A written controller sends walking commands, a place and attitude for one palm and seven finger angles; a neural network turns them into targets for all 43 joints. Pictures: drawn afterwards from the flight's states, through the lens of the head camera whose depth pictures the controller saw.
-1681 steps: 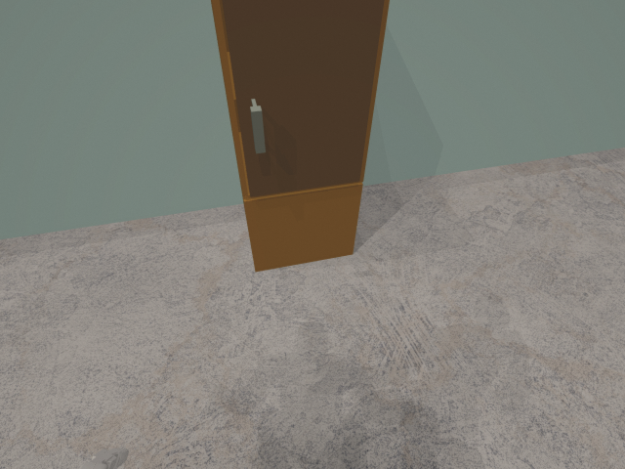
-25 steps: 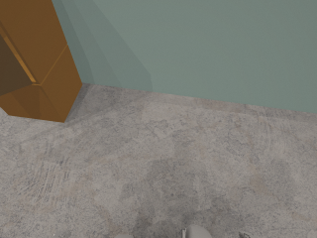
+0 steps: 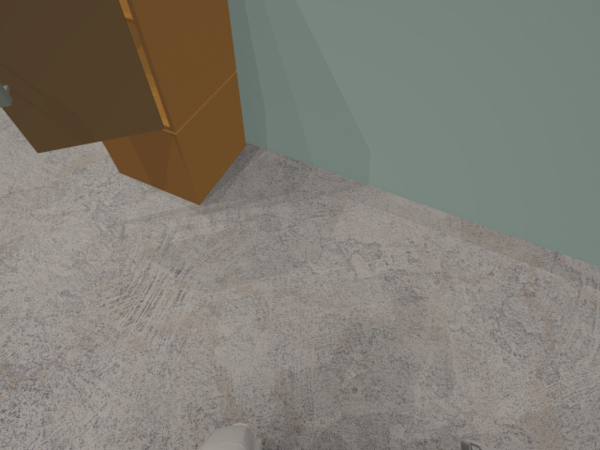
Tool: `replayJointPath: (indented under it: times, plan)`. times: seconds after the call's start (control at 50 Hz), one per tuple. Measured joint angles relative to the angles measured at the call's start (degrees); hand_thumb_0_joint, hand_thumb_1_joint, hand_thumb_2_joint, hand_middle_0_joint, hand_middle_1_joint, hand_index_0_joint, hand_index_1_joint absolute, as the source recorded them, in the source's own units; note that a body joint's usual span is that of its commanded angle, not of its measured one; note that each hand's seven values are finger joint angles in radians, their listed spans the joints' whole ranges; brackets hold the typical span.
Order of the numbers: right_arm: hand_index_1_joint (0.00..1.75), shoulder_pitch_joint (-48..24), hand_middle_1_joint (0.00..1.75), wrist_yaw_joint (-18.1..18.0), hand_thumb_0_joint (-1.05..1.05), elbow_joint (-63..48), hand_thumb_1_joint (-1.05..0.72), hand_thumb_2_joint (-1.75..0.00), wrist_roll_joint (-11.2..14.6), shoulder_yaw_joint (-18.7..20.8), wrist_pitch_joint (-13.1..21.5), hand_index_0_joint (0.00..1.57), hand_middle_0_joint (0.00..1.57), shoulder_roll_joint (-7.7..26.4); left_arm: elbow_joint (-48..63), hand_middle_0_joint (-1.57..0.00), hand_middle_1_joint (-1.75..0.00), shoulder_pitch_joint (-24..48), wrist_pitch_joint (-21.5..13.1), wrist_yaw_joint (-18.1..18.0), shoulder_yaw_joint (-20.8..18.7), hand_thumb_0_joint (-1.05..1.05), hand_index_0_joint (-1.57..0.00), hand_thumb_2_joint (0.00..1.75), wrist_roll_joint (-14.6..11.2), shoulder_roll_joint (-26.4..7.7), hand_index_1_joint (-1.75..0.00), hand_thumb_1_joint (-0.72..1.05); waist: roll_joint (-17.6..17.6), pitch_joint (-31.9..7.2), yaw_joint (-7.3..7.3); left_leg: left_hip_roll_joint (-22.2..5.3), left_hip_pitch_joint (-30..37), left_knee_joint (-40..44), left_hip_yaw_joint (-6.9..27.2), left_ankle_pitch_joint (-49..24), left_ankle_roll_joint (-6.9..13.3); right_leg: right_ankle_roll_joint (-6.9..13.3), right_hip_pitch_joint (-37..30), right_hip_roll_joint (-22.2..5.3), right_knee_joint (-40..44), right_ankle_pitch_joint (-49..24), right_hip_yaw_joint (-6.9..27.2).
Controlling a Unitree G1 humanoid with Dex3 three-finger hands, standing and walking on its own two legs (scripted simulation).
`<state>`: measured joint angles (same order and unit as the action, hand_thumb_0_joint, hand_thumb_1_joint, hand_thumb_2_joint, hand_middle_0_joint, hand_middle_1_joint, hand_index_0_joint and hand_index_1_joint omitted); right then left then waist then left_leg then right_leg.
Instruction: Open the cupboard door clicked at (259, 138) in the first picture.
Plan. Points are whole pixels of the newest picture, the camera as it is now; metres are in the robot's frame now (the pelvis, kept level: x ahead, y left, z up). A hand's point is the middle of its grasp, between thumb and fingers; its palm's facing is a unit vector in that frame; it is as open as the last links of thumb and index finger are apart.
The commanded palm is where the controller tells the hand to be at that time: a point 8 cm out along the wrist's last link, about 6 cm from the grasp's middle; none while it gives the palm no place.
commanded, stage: turn to face it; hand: left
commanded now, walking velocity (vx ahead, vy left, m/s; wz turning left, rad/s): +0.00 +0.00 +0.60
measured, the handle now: out of the picture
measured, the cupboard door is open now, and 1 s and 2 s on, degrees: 43 43 43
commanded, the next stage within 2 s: take the last steps up to it in 0.62 s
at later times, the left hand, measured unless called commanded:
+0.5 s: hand out of the picture +0.10 +0.21 -0.15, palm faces +0.22 -0.94 -0.27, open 7.4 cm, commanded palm none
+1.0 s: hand out of the picture -0.06 +0.17 -0.19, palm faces +0.47 -0.86 -0.20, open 7.4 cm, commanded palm none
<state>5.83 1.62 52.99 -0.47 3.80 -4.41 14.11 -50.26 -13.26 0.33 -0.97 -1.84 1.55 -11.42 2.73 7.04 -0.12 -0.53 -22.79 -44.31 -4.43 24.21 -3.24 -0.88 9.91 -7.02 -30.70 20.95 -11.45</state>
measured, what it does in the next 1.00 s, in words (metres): steps on the spot, turning left: left foot, then right foot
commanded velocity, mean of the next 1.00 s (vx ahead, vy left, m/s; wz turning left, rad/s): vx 0.09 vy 0.05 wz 0.32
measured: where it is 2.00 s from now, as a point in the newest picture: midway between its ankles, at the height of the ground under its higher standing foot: (237, 392)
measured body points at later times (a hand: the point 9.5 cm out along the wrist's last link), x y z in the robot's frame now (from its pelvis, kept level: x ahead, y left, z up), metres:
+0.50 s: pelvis +0.03 -0.02 +0.00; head +0.07 -0.01 +0.45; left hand +0.09 +0.26 -0.13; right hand +0.14 -0.25 -0.15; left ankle +0.02 +0.11 -0.74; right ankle +0.04 -0.15 -0.72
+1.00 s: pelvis +0.05 +0.00 -0.01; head +0.06 +0.04 +0.44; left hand -0.08 +0.22 -0.17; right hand +0.25 -0.18 -0.13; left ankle +0.02 +0.08 -0.74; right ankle +0.04 -0.14 -0.72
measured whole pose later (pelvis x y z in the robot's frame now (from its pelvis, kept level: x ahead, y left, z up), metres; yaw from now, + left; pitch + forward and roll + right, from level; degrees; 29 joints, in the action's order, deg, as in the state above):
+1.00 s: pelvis +0.05 +0.00 -0.01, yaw +24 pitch +0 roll +1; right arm 7.5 0.8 55.1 -1.2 2.2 -0.1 11.5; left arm -59.4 -20.0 0.6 0.2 -3.8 1.3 -13.7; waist 4.5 3.1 2.4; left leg 1.7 -14.9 -32.1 -5.3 16.3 2.3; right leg -1.5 12.4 -7.0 -41.0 26.1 -8.0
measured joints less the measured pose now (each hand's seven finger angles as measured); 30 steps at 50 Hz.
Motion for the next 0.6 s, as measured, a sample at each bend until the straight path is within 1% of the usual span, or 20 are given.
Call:
replayJointPath:
  times: [0.04, 0.06, 0.08, 0.1, 0.12, 0.16, 0.22, 0.28, 0.34, 0.44, 0.48, 0.5, 0.52, 0.54, 0.56, 0.58, 0.6]
  plan:
    - [0.30, -0.77, 0.30, 0.03, 0.00, -0.84, -0.91, -0.90, -0.07, -0.31, 0.62, 0.20, 0.19, -0.17, -0.54, -0.20, -0.30, -1.05, 0.26, 0.16, -0.41, 0.01, -0.20, 0.90, -0.20, -0.84, -0.30, 0.90, 0.76, -0.10, 0.27, 0.62, 2.96, 6.72, -0.96, -4.28, 0.85, -0.77, 0.70, -0.89, -3.34, 2.20, -1.20]
    - [0.30, -0.91, 0.30, 0.07, 0.00, -1.45, -0.91, -0.90, -0.20, -0.44, 1.22, 0.20, 0.19, -0.02, -0.78, -0.20, -0.30, -1.71, 0.52, 0.27, -0.66, 0.01, -0.20, 0.90, -0.42, -1.25, -0.30, 0.90, 0.72, -0.56, 0.24, 0.70, 4.32, 9.80, -0.96, -7.79, 2.69, -1.24, 2.09, -1.30, -6.77, 3.54, -1.65]
    - [0.30, -1.18, 0.30, -0.09, 0.00, -1.87, -0.91, -0.90, -0.35, -0.38, 1.91, 0.20, 0.19, -0.30, -1.36, -0.20, -0.30, -1.50, 1.10, 0.32, -0.96, 0.01, -0.20, 0.90, -0.66, -1.97, -0.30, 0.90, 1.38, -0.60, 0.03, 1.37, 3.49, 8.74, -0.63, -7.70, 4.70, -2.11, 4.46, -1.67, -12.54, 6.66, -0.34]
    - [0.30, -1.30, 0.30, -0.29, 0.00, -2.23, -0.91, -0.90, -0.33, -0.53, 2.44, 0.20, 0.19, -0.59, -1.86, -0.20, -0.30, -0.91, 1.99, 0.20, -1.16, 0.01, -0.20, 0.90, -0.75, -2.66, -0.30, 0.90, 1.84, -0.40, 0.12, 1.82, 2.83, 7.35, -0.15, -6.81, 5.94, -2.59, 7.09, -1.08, -18.83, 9.69, 2.18]
    - [0.30, -1.23, 0.30, -0.52, 0.00, -2.46, -0.91, -0.90, -0.36, -0.81, 2.80, 0.20, 0.19, -0.84, -2.15, -0.20, -0.30, -0.31, 2.77, 0.03, -1.40, 0.01, -0.20, 0.90, -0.72, -3.25, -0.30, 0.90, 2.08, -0.28, 0.32, 2.02, 2.74, 6.94, 0.35, -6.19, 6.57, -2.87, 9.57, -0.20, -24.30, 11.29, 4.38]
    - [0.30, -0.53, 0.30, -1.24, 0.00, -2.72, -0.91, -0.90, -0.50, -1.21, 3.08, 0.20, 0.20, -1.19, -2.53, -0.20, -0.30, 1.04, 3.53, -0.19, -1.87, 0.01, -0.20, 0.90, -0.63, -3.94, -0.30, 0.91, 1.71, -0.48, 0.38, 2.10, 3.26, 8.21, 1.80, -6.47, 6.75, -3.38, 13.61, 1.18, -31.38, 10.44, 6.99]
    - [0.30, 0.63, 0.30, -2.02, 0.00, -2.19, -0.90, -0.90, -0.59, -1.60, 2.99, 0.20, 0.20, -1.41, -1.91, -0.20, -0.30, 2.84, 3.48, 0.11, -2.18, 0.01, -0.20, 0.90, -0.46, -4.32, -0.29, 0.91, 0.57, -0.91, 0.57, 2.12, 4.85, 11.97, 3.79, -8.70, 6.38, -3.74, 17.41, 1.92, -34.45, 5.55, 9.63]
    - [0.30, 1.93, 0.30, -2.13, 0.00, -1.26, -0.90, -0.90, -0.58, -1.93, 2.92, 0.20, 0.20, -1.78, -0.90, -0.19, -0.30, 3.94, 2.99, 0.38, -2.26, 0.01, -0.20, 0.90, -0.37, -4.43, -0.29, 0.91, -0.33, -1.66, 0.66, 2.12, 6.24, 15.03, 5.32, -10.36, 6.28, -3.95, 18.73, 2.06, -32.42, 2.30, 11.30]
    - [0.30, 3.29, 0.30, -2.03, 0.00, -0.49, -0.90, -0.90, -0.65, -2.07, 2.83, 0.20, 0.20, -2.31, -0.41, -0.19, -0.30, 4.81, 2.84, 0.43, -2.21, 0.01, -0.19, 0.90, -0.35, -4.37, -0.29, 0.91, -1.00, -2.39, 0.33, 2.15, 7.03, 16.72, 6.74, -11.21, 5.87, -4.10, 18.14, 2.34, -28.36, 1.46, 11.91]
    - [0.30, 5.06, 0.30, -1.84, 0.00, 0.48, -0.90, -0.90, -0.96, -1.82, 2.35, 0.20, 0.20, -2.76, -0.10, -0.19, -0.30, 5.95, 2.72, 0.40, -1.67, 0.01, -0.19, 0.90, -0.53, -3.55, -0.29, 0.91, -2.31, -2.94, -0.84, 2.18, 6.63, 16.48, 9.06, -11.12, 4.62, -3.54, 13.50, 4.15, -16.99, 2.77, 11.29]
    - [0.30, 5.62, 0.30, -1.87, 0.00, 0.90, -0.90, -0.90, -0.87, -1.60, 2.15, 0.20, 0.20, -2.68, -0.02, -0.19, -0.30, 6.02, 2.27, 0.39, -1.36, 0.01, -0.19, 0.90, -0.72, -2.99, -0.29, 0.91, -2.82, -3.11, -1.19, 2.35, 5.96, 15.33, 9.85, -10.54, 3.87, -3.08, 10.33, 5.31, -10.72, 0.86, 10.81]
    - [0.30, 5.96, 0.30, -1.89, 0.00, 1.11, -0.90, -0.90, -0.71, -1.46, 2.05, 0.20, 0.20, -2.60, 0.07, -0.19, -0.30, 5.86, 1.89, 0.39, -1.18, 0.01, -0.19, 0.90, -0.80, -2.72, -0.29, 0.91, -2.93, -3.29, -1.24, 2.59, 5.47, 14.35, 10.16, -10.02, 3.42, -2.87, 8.18, 5.75, -6.43, -1.76, 10.48]
    - [0.30, 6.43, 0.30, -1.86, 0.00, 1.25, -0.90, -0.90, -0.48, -1.31, 1.99, 0.20, 0.20, -2.57, 0.28, -0.19, -0.30, 5.40, 1.32, 0.37, -0.98, 0.01, -0.20, 0.90, -0.80, -2.65, -0.29, 0.91, -2.57, -3.71, -1.16, 3.19, 4.72, 12.91, 10.21, -9.24, 2.93, -2.03, 5.75, 5.67, -1.67, -4.24, 10.44]
    - [0.30, 6.35, 0.30, -1.84, 0.00, 1.67, -0.90, -0.90, -0.22, -1.04, 1.85, 0.20, 0.20, -2.15, -0.02, -0.19, -0.30, 5.17, 0.69, 0.17, -0.92, 0.01, -0.20, 0.90, -0.59, -1.99, -0.29, 0.91, -3.25, -3.68, -0.93, 3.01, 3.67, 10.21, 10.15, -7.36, 2.66, -0.26, 5.26, 6.03, -0.91, -3.57, 10.18]
    - [0.30, 6.17, 0.30, -1.86, 0.00, 2.04, -0.90, -0.90, -0.08, -0.73, 1.50, 0.20, 0.20, -1.67, -0.35, -0.19, -0.30, 4.85, 0.33, 0.06, -0.60, 0.01, -0.20, 0.90, -0.41, -1.25, -0.29, 0.91, -4.00, -3.50, -1.02, 3.02, 2.25, 5.53, 9.96, -2.46, 2.43, 0.95, 5.20, 6.20, -1.62, -2.61, 9.68]
    - [0.30, 6.17, 0.30, -1.85, 0.00, 2.24, -0.90, -0.90, -0.10, -0.42, 1.16, 0.20, 0.20, -1.24, -0.58, -0.19, -0.30, 4.38, 0.18, 0.03, -0.15, 0.01, -0.20, 0.90, -0.32, -0.56, -0.29, 0.91, -4.50, -3.41, -1.28, 3.29, 0.59, -0.19, 9.53, 1.19, 2.28, 1.66, 4.76, 5.99, -1.80, -1.98, 9.03]
    - [0.30, 6.20, 0.30, -1.83, 0.00, 2.50, -0.90, -0.90, -0.17, -0.14, 0.87, 0.20, 0.20, -0.93, -0.80, -0.19, -0.30, 3.80, 0.12, -0.07, 0.13, 0.01, -0.20, 0.90, -0.27, 0.08, -0.29, 0.91, -4.71, -3.44, -1.44, 3.46, -0.96, -5.76, 8.82, 3.00, 2.07, 2.01, 4.07, 5.63, -1.34, -1.78, 8.44]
